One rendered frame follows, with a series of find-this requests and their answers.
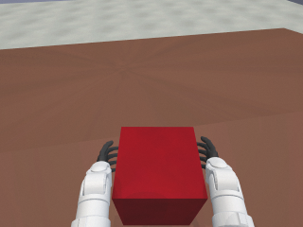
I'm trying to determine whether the carton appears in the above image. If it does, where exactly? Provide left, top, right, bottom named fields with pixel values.
left=112, top=127, right=208, bottom=226

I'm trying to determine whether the robot right hand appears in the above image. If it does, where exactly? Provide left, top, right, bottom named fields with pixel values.
left=196, top=136, right=219, bottom=169

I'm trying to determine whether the robot right forearm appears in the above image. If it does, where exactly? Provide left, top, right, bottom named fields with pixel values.
left=205, top=157, right=255, bottom=227

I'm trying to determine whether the robot left forearm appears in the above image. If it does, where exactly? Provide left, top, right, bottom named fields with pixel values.
left=71, top=161, right=112, bottom=227

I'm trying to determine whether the robot left hand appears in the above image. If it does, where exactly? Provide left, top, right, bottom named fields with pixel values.
left=97, top=140, right=119, bottom=172

